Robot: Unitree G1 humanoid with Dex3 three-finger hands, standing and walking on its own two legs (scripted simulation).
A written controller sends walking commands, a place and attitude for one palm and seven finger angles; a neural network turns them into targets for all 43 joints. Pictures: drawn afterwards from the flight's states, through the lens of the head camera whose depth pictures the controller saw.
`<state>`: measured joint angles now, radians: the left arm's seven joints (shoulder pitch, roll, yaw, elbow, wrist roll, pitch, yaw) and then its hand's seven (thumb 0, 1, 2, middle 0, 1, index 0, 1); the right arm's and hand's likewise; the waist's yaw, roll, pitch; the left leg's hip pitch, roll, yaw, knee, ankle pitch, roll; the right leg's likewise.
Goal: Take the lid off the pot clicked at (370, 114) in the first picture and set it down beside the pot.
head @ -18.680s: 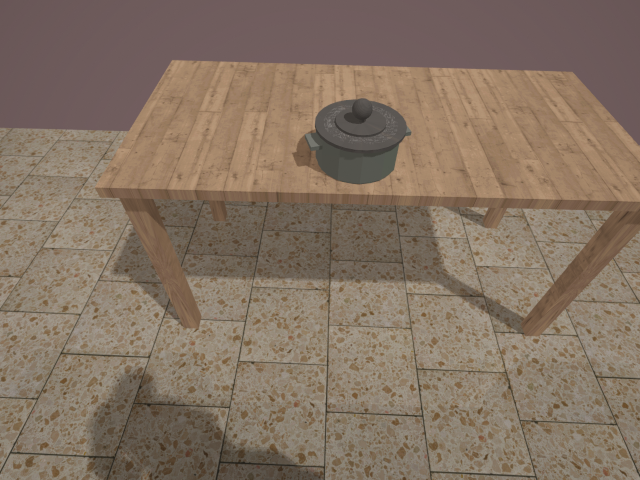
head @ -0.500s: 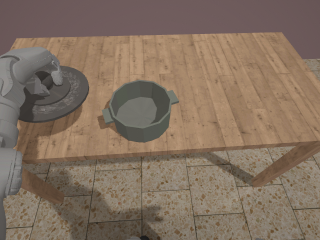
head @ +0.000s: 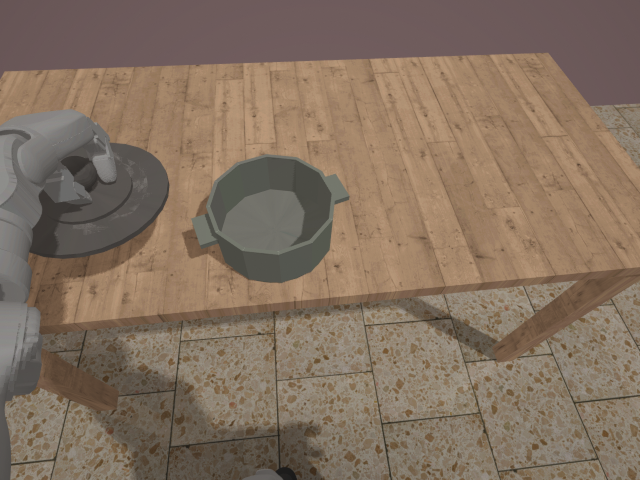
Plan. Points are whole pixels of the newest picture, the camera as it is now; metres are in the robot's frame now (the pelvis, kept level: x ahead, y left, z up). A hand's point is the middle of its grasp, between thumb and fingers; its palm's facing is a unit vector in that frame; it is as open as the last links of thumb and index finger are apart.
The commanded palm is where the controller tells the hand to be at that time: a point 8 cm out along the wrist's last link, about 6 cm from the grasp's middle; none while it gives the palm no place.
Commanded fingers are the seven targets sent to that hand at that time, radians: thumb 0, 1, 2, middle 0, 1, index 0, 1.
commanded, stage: lower the lid onto the table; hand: left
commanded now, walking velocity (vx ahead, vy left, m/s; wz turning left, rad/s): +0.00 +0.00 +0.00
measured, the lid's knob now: (77, 173) +0.48 +0.30 +0.08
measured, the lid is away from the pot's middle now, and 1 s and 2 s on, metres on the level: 0.24 0.24 0.23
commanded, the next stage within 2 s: open the fingers wide in 1.64 s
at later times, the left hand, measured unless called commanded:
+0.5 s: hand (77, 201) +0.45 +0.30 +0.07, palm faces -0.44 -0.10 -0.89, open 6.2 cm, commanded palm +0.48 +0.30 +0.14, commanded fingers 0.00 0.88 0.66 -0.93 -1.05 -0.97 -1.07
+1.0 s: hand (92, 217) +0.45 +0.29 +0.04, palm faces -0.45 -0.10 -0.89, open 6.2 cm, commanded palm +0.48 +0.29 +0.10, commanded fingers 0.00 0.88 0.66 -0.93 -1.05 -0.97 -1.07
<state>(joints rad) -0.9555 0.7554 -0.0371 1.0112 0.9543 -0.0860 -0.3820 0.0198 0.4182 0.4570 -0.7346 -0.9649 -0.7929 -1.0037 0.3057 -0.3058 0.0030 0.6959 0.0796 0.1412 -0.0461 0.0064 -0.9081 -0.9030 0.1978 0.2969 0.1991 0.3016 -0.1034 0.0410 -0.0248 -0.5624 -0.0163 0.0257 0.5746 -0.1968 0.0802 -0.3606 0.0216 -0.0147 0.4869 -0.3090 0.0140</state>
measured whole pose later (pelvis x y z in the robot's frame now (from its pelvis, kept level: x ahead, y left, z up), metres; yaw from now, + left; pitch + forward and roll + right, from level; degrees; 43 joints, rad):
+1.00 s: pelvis -0.01 +0.00 -0.01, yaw -1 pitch +14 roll -4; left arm -0.91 0.72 -0.03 1.10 0.99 -0.11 -0.26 0.02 0.42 0.46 -0.73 -0.97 -0.79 -1.01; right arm 0.34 -0.30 0.00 0.72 0.07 0.14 -0.05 0.00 -0.91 -0.90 0.20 0.30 0.20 0.30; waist -0.12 0.04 -0.06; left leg -0.69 0.00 0.02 0.69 -0.23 0.08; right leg -0.49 0.04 -0.01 0.60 -0.35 0.01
